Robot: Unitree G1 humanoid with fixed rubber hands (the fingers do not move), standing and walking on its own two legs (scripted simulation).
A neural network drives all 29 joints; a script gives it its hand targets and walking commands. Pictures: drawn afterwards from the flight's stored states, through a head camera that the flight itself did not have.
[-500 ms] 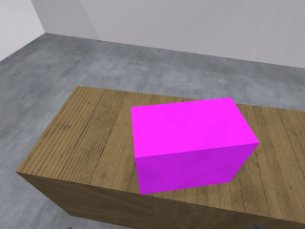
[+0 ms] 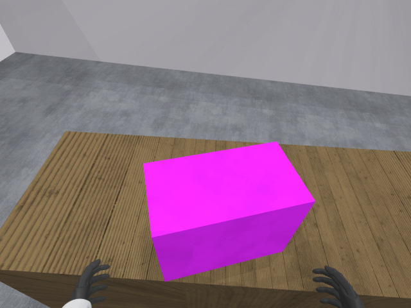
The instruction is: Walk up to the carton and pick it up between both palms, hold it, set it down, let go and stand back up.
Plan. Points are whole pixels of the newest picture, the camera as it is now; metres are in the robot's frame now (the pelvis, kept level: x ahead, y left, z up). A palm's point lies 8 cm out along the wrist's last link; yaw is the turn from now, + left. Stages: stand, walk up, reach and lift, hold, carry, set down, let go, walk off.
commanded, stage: reach and lift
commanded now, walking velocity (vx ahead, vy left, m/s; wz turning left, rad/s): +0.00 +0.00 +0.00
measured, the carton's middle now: (220, 212) +0.36 +0.00 -0.05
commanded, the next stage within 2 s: none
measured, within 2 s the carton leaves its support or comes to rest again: neither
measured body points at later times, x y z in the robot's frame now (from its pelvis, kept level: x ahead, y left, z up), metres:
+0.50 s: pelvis +0.02 -0.01 +0.00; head +0.03 +0.00 +0.45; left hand +0.18 +0.26 -0.06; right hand +0.21 -0.26 -0.06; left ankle +0.03 +0.14 -0.74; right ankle -0.03 -0.11 -0.74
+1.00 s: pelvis +0.00 -0.01 -0.01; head +0.00 -0.01 +0.44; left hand +0.17 +0.24 -0.05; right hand +0.18 -0.28 -0.05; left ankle +0.03 +0.14 -0.74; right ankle -0.03 -0.11 -0.74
